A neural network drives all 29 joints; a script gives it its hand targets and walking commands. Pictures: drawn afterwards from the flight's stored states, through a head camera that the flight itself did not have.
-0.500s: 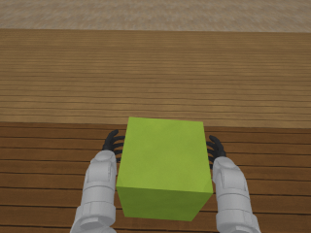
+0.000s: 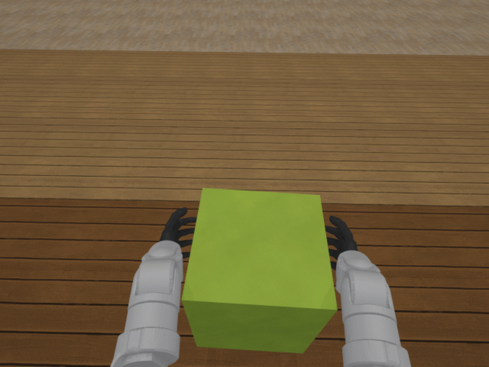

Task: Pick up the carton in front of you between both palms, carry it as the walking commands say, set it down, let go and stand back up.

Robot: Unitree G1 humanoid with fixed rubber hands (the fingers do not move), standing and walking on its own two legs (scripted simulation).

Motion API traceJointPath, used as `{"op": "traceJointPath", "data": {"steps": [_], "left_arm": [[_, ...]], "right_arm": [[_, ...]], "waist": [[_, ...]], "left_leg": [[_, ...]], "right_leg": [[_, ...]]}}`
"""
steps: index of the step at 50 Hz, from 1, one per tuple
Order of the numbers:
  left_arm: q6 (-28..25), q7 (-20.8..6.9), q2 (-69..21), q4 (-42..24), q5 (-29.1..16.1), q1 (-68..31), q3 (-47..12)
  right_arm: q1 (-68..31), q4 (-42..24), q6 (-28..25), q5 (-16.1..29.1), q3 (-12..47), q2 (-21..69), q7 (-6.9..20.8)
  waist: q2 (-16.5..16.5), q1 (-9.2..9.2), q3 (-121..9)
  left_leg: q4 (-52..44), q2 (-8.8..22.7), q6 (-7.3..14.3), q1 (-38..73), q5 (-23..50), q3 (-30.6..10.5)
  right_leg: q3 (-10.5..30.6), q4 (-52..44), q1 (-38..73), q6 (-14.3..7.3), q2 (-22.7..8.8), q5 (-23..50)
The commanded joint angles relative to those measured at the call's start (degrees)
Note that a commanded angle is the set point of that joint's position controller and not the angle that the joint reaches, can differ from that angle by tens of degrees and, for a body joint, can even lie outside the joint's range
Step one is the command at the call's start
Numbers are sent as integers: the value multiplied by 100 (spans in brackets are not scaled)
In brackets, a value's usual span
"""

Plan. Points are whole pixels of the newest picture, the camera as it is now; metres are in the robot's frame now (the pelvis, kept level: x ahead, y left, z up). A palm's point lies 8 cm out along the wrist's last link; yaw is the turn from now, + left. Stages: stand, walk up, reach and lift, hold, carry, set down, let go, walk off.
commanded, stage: reach and lift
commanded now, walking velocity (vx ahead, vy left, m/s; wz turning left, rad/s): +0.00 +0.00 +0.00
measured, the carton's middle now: (255, 274) +0.30 +0.00 -0.04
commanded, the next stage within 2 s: hold in 0.26 s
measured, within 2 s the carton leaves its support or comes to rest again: neither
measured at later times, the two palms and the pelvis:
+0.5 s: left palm (165, 250) +0.28 +0.15 +0.06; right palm (350, 257) +0.28 -0.15 +0.06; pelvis +0.00 +0.00 +0.00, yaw +0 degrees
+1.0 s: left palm (165, 252) +0.28 +0.15 +0.06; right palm (351, 259) +0.28 -0.15 +0.06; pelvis -0.01 +0.00 +0.00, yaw +0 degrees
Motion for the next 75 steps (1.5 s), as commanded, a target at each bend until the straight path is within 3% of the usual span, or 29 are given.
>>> {"op": "traceJointPath", "data": {"steps": [1,2,3,7,13,20,22,25,33,35,36,37,42,49,50,51,53,54,57,59,61,62,64,65,69,72,73,74,75], "left_arm": [[-131,-1270,-5106,4,-1231,-2553,-2776],[-93,-1282,-5179,70,-1301,-2574,-2842],[-82,-1258,-5213,-75,-1195,-2764,-2839],[47,-1297,-5309,-405,-1442,-2703,-3264],[72,-1303,-5073,51,-1179,-3137,-2766],[469,-1167,-5166,-758,-1517,-1888,-3339],[552,-1180,-4897,-665,-1484,-1608,-3267],[523,-1195,-4883,-1219,-1599,-1942,-3394],[449,-1284,-5095,-953,-1683,-2473,-3492],[496,-1310,-5056,-787,-1607,-2505,-3354],[450,-1322,-5044,-768,-1535,-2666,-3329],[466,-1306,-5204,-510,-1580,-2899,-3340],[519,-1353,-5096,-248,-1448,-2573,-2996],[500,-1291,-5178,-853,-1633,-2329,-3328],[552,-1286,-4981,-549,-1404,-2227,-3030],[590,-1280,-5100,-795,-1650,-2462,-3363],[702,-1248,-5114,-1079,-1808,-2455,-3616],[707,-1217,-5086,-1412,-1886,-2695,-3720],[861,-1069,-5407,-1972,-2209,-2431,-4261],[1150,-880,-5152,-2296,-2196,-2152,-4442],[1513,-771,-5128,-2790,-2360,-2300,-4706],[1687,-701,-4875,-3058,-2342,-2379,-4722],[1961,-593,-4825,-3391,-2721,-2214,-4862],[2106,-487,-4686,-3545,-2754,-1800,-4880],[2631,-119,-4403,-4072,-2789,-1059,-4830],[2868,136,-4228,-4386,-2728,-436,-4607],[2942,193,-4137,-4523,-2722,-309,-4424],[3010,228,-4070,-4627,-2763,-51,-4404],[3067,312,-3843,-4507,-2652,123,-4203]], "right_arm": [[-2855,-123,-97,1264,2980,5265,1172],[-2795,89,-60,1265,2936,5251,1155],[-2986,-29,-83,1209,2965,5295,1176],[-2531,-179,6,1260,3042,5279,1162],[-3260,88,35,1157,2840,5320,1190],[-2179,-831,404,1333,3271,4935,1179],[-2255,-903,518,1505,3348,4952,1106],[-1896,-918,547,1373,3272,4993,1144],[-2610,-767,477,1556,3412,5111,1250],[-2786,-765,474,1516,3283,5085,1248],[-2931,-582,489,1504,3326,5255,1250],[-3060,-435,460,1478,3162,4971,1229],[-2880,-240,549,1386,3019,4977,1271],[-2456,-713,533,1349,3197,5054,1211],[-2552,-575,526,1418,3205,5031,1201],[-2828,-920,573,1654,3523,5160,1190],[-2559,-967,700,1701,3541,5159,1154],[-2599,-1101,690,1780,3641,5263,1129],[-2998,-2235,822,2188,4424,5360,1003],[-2559,-2157,1159,2311,4554,5360,855],[-2350,-2635,1410,2331,4602,5045,699],[-2357,-2850,1575,2250,4494,4988,599],[-2116,-3372,1870,2418,4613,4792,382],[-1668,-3492,2058,2434,4619,4717,300],[-1101,-4254,2561,2724,4755,4456,-20],[-898,-4759,2877,2792,4811,4190,-235],[-723,-4820,2947,2801,4815,4146,-311],[-798,-5139,3033,2888,4812,4151,-349],[-788,-5052,3137,2971,4846,4066,-388]], "waist": [[-98,97,-1366],[-56,-60,-1287],[29,155,-1263],[120,-219,-1554],[10,36,-1116],[-26,-63,-1297],[47,91,-1109],[-67,-174,-967],[-205,-9,-727],[-38,-154,-641],[-128,34,-872],[60,-154,-734],[-80,72,-788],[-46,-56,-1057],[61,63,-881],[-290,39,-1068],[-144,8,-925],[-383,15,-945],[-766,74,-1630],[-511,4,-1920],[1773,-155,-1381],[1324,-204,-840],[550,-138,-1177],[674,-126,-1534],[1072,-152,-1363],[516,-4,-1486],[-24,6,-1855],[-1160,165,-2232],[-1920,208,-1930]], "left_leg": [[-233,-394,34,451,707,-85],[-180,-395,18,399,691,-87],[-249,-350,18,330,675,-73],[-231,-428,-44,446,1177,-103],[-359,-394,4,193,-261,-26],[-506,-422,-101,632,1398,-176],[-509,-367,-44,644,1313,-163],[-598,-386,-59,653,827,-116],[-535,-318,68,100,-288,-131],[-513,-332,104,157,-529,-126],[-484,-343,98,194,-557,-55],[-361,-367,62,369,-433,-39],[-535,-320,47,142,-328,-58],[-556,-377,-14,572,442,-63],[-563,-398,1,351,287,-119],[-126,548,9,-117,-555,77],[-35,358,2,-832,-2842,47],[182,381,-52,-1133,-2955,41],[811,88,-163,-985,-831,710],[18,180,32,206,-1556,443],[-1464,2032,779,995,-3383,-2388],[-1519,2269,1076,770,-2715,-2561],[-1269,2130,1136,876,-1388,-2004],[-1152,1887,966,865,-1088,-1302],[-1224,1484,710,109,-865,-360],[-164,1157,509,-669,-542,552],[603,1025,295,-1493,-236,679],[2299,632,-32,-2511,-1014,1189],[3428,247,-65,-4094,-1876,1073]], "right_leg": [[42,-275,279,-4,403,802],[79,-276,299,-34,389,840],[39,-232,232,-43,409,773],[114,-289,429,-66,435,1379],[34,-351,242,-66,402,84],[37,-468,671,-21,459,1528],[-13,-570,592,-26,431,1315],[41,-627,524,-44,447,982],[1,-533,341,-85,388,-8],[55,-565,84,-132,327,-368],[45,-585,241,-53,354,-420],[72,-596,-33,-157,266,-492],[-34,-568,283,-99,366,-172],[-8,-488,441,-31,437,685],[95,-568,510,-55,339,614],[151,-238,-447,-147,-625,-511],[699,-645,-891,-337,-715,-3200],[830,-769,-916,-381,-735,-3493],[1153,-820,-404,-578,-1152,-1976],[218,-259,-1339,-366,-565,-2124],[-799,1981,-3429,-48,-6,-1624],[-659,2295,-3762,-90,-401,-1299],[-657,2073,-3588,-144,-525,-1390],[-873,1847,-3169,-107,-442,-1083],[-1428,959,-2300,-12,-169,-486],[-1798,14,-675,30,-41,-74],[-1204,-109,588,-154,-436,-227],[920,-727,1422,-626,-1874,-1555],[2364,-1064,2100,-1163,-2582,-1203]]}}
